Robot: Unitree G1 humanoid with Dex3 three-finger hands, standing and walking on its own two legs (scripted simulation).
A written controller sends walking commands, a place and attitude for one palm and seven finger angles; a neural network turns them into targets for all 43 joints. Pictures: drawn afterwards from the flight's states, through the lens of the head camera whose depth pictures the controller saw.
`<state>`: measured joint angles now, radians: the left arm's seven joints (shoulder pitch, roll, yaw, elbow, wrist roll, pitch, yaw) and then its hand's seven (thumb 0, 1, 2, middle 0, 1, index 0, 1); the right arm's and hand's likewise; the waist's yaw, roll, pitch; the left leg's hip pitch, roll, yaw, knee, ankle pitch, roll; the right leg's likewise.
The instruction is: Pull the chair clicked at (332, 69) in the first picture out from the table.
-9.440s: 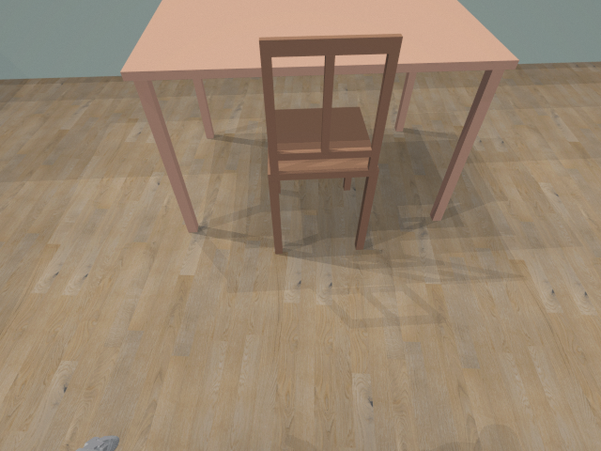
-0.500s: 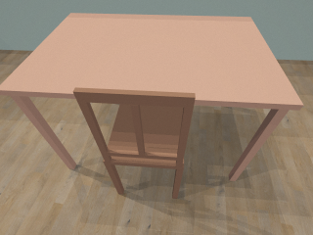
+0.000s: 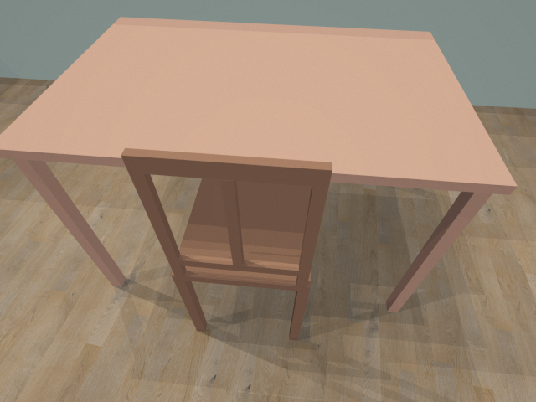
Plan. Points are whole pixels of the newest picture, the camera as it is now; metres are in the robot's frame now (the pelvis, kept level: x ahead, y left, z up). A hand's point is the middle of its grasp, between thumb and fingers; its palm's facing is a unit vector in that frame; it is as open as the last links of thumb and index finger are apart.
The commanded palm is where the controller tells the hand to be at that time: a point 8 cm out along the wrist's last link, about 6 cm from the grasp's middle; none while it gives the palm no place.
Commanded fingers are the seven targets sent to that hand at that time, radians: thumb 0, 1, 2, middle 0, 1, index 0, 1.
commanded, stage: look again from close up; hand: left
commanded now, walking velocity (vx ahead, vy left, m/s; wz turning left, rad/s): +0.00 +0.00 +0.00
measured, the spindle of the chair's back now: (234, 226) +0.47 +0.10 -0.09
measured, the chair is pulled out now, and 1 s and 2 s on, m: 0.00 0.00 0.00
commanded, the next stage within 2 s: shuffle to correct the standing spot in 0.62 s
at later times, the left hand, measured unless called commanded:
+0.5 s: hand out of the picture -0.01 +0.17 -0.18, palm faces +0.03 -0.98 -0.18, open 7.3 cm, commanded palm none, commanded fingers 0.00 0.90 0.90 -0.20 -0.30 -0.20 -0.30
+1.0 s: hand out of the picture -0.01 +0.16 -0.19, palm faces +0.03 -0.99 -0.17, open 7.4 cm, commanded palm none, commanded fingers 0.00 0.90 0.90 -0.20 -0.30 -0.20 -0.30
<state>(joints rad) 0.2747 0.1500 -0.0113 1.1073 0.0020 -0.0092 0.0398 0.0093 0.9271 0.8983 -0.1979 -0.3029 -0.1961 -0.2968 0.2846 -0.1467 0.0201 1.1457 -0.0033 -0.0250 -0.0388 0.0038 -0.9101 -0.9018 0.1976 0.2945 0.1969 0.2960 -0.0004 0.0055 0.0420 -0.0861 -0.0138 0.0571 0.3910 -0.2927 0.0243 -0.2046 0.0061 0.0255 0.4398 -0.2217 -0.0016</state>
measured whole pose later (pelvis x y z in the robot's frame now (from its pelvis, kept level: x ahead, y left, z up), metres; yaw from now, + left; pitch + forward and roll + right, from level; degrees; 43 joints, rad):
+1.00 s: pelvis +0.01 -0.01 -0.01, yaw -1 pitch +0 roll +1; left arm 0.32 0.14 0.02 1.09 0.02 0.02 0.02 0.00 0.91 0.90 -0.20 -0.30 -0.19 -0.30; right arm 0.32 -0.11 0.00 1.14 -0.02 -0.02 -0.06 0.00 -0.91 -0.90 0.20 0.29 0.20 0.30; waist 0.00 -0.04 0.04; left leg -0.10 -0.02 0.07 0.46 -0.35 0.02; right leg -0.26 -0.01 0.00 0.58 -0.32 -0.02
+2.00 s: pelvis +0.01 +0.01 +0.00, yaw -1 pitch -1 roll +0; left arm 0.30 0.17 -0.01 1.03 0.01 0.00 0.04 0.00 0.91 0.90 -0.20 -0.30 -0.20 -0.30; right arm 0.32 -0.17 0.01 1.06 -0.01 0.00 -0.01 0.01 -0.91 -0.90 0.20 0.29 0.20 0.30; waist -0.01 0.00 0.01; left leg -0.22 -0.08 0.06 0.44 -0.21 0.09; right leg -0.21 -0.02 0.00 0.48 -0.25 0.01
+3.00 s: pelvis +0.02 +0.04 +0.00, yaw -1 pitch -1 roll +0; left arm 0.32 0.14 -0.02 1.11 0.01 0.00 0.05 0.00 0.91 0.90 -0.20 -0.30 -0.19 -0.30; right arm 0.28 -0.13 0.02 1.15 0.01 -0.03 -0.03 0.00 -0.91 -0.90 0.20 0.29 0.20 0.30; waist 0.00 -0.02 0.04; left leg -0.16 -0.11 0.07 0.36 -0.19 0.12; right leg -0.16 -0.05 0.02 0.42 -0.24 0.05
